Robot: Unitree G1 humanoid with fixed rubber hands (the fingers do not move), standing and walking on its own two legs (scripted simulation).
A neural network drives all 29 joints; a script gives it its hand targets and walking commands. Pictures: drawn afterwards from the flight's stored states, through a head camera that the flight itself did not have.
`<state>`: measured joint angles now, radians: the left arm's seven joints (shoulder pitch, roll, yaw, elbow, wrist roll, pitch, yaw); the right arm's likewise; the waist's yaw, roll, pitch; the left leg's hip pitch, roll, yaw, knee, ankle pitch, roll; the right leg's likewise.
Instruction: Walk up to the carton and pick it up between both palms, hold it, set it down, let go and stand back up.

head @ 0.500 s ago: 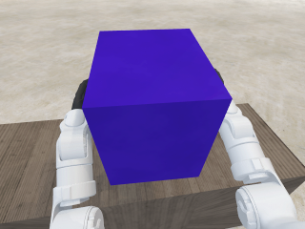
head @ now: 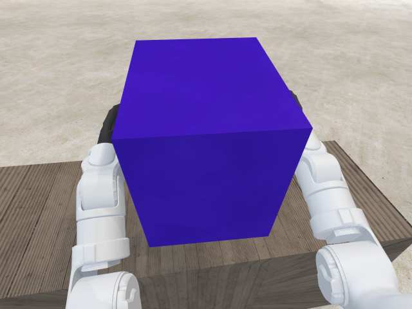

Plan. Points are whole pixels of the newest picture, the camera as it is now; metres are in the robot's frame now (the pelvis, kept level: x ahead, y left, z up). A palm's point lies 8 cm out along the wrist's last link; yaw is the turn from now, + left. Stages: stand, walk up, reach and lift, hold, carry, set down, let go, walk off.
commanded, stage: hold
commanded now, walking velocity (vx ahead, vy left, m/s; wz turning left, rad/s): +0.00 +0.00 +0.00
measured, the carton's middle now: (203, 140) +0.40 +0.01 +0.16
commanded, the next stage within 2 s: none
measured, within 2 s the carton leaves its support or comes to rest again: neither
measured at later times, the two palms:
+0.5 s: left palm (114, 146) +0.36 +0.17 +0.19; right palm (293, 129) +0.38 -0.17 +0.21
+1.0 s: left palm (110, 145) +0.35 +0.18 +0.19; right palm (293, 127) +0.37 -0.16 +0.22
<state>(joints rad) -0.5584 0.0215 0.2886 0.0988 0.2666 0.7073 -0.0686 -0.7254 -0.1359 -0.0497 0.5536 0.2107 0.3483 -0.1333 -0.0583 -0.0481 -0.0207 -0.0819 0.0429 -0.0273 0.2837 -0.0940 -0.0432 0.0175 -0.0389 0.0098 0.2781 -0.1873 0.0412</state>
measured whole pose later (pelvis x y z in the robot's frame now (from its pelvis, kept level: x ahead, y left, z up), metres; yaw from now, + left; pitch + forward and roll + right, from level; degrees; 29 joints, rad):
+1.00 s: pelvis +0.00 +0.00 +0.00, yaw +0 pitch -6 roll +0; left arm -0.56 0.03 0.29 0.09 0.26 0.70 -0.07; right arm -0.73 -0.13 -0.05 0.54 0.20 0.34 -0.14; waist -0.06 -0.06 -0.02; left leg -0.08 0.05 -0.03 0.28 -0.09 -0.05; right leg 0.02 -0.04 0.01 0.27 -0.18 0.04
